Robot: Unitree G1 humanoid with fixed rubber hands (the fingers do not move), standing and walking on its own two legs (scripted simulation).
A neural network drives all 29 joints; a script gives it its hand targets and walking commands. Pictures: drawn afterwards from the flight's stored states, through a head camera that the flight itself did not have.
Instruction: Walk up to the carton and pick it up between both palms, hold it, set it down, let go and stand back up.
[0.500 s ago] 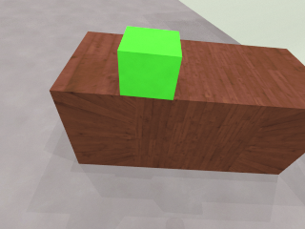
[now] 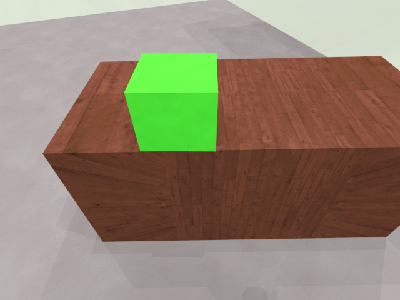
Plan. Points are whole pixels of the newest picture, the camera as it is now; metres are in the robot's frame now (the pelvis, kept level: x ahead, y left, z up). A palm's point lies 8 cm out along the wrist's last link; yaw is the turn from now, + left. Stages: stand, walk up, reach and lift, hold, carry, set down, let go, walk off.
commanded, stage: walk up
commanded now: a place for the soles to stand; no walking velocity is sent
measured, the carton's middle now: (178, 101) +0.75 +0.08 +0.02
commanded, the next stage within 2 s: none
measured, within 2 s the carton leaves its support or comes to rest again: neither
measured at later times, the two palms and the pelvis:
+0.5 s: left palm out of the picture +0.18 +0.37 -0.11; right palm out of the picture +0.13 -0.25 -0.09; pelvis +0.12 +0.07 +0.00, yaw +1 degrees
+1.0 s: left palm (53, 261) +0.27 +0.36 -0.10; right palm (312, 253) +0.28 -0.26 -0.11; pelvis +0.21 +0.06 -0.01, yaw +0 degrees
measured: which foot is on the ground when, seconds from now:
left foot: up 0.00-0.20, down 0.22-0.66, up 0.68-1.00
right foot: down 0.00-0.24, up 0.26-0.62, down 0.64-1.00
